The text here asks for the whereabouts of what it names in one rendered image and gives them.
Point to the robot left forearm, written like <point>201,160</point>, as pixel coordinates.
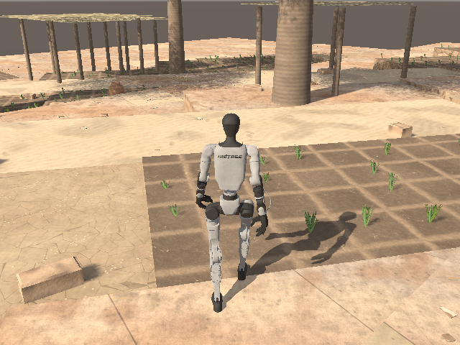
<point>201,186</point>

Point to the robot left thigh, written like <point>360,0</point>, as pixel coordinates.
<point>213,227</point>

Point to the left robot upper arm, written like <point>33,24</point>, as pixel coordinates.
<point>207,152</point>

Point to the robot left foot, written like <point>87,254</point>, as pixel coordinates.
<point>217,306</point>

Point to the left robot hand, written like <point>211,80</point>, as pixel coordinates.
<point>206,199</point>

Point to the robot right forearm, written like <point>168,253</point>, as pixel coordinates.
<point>259,198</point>

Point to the right robot upper arm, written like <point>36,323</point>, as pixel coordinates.
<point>254,162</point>

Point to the right robot hand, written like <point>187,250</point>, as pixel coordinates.
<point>264,222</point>

